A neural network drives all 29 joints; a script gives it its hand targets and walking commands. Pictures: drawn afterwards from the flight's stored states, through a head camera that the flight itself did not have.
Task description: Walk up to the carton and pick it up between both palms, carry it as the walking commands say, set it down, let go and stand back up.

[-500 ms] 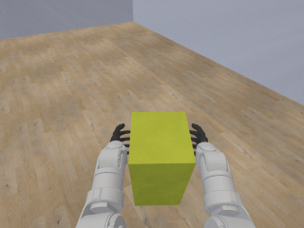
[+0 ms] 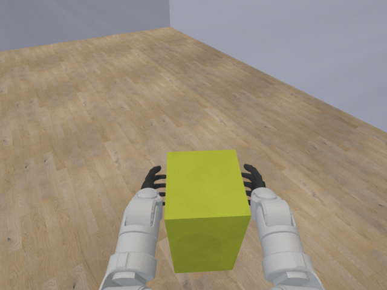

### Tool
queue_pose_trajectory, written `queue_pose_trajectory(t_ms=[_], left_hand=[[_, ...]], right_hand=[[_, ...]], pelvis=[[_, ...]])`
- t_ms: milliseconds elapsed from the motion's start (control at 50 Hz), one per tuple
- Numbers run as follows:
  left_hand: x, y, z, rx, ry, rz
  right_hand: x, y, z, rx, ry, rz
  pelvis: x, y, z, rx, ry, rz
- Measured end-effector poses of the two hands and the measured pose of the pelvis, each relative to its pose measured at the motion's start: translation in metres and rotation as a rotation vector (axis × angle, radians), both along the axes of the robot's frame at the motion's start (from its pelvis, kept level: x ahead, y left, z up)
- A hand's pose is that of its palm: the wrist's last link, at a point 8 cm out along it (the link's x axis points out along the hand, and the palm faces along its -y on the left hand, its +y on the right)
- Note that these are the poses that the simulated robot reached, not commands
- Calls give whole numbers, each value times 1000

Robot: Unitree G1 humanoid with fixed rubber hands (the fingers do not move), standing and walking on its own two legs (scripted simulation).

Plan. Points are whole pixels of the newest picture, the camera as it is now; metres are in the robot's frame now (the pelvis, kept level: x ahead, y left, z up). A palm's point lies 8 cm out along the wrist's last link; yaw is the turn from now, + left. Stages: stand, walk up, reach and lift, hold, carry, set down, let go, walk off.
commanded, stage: hold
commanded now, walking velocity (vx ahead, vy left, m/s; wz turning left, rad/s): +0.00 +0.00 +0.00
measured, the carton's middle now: (202, 216) +0.30 +0.02 -0.02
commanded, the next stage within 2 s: carry in 0.42 s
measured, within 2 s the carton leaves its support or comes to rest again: neither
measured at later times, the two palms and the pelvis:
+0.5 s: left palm (147, 195) +0.30 +0.14 +0.05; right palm (255, 193) +0.31 -0.10 +0.06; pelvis +0.00 +0.01 +0.00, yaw +0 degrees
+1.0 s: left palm (84, 144) +0.44 +0.34 +0.07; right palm (174, 129) +0.51 +0.10 +0.08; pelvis +0.18 +0.13 +0.00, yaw +14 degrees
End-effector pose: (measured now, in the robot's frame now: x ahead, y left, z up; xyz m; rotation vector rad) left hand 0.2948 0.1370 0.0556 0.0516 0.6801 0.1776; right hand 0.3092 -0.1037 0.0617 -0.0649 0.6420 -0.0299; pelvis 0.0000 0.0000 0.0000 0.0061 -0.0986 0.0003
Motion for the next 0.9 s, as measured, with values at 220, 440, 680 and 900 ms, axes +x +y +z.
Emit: queue_pose_trajectory(t_ms=[220,440,680,900], left_hand=[[-13,3,5,-39,-16,7],[1,5,2,-67,-14,27],[54,38,41,-34,-120,86],[121,161,30,-70,-41,228]], right_hand=[[-17,3,5,-21,-13,-3],[-5,4,1,-3,-3,-29],[63,39,32,90,-96,-24],[159,166,22,43,-7,107]], pelvis=[[-15,4,-1,-4,-22,0],[-12,6,-1,-6,-21,0],[37,29,4,11,99,60],[141,108,-8,-44,222,196]])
